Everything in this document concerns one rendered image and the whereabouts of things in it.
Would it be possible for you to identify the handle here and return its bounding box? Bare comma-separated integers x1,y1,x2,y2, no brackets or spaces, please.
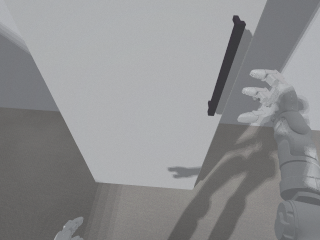
207,15,246,116

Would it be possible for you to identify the robot right upper arm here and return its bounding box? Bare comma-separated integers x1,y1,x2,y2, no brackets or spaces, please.
274,200,320,240

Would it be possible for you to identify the fridge door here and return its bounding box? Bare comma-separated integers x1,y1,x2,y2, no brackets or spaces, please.
4,0,267,190

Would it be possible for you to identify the robot right forearm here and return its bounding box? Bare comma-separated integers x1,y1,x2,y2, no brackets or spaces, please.
272,111,320,206

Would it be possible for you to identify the robot left hand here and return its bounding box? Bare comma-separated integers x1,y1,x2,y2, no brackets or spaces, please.
54,216,84,240

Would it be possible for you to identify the robot right hand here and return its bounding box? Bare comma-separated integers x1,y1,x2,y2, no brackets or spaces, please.
237,69,298,125

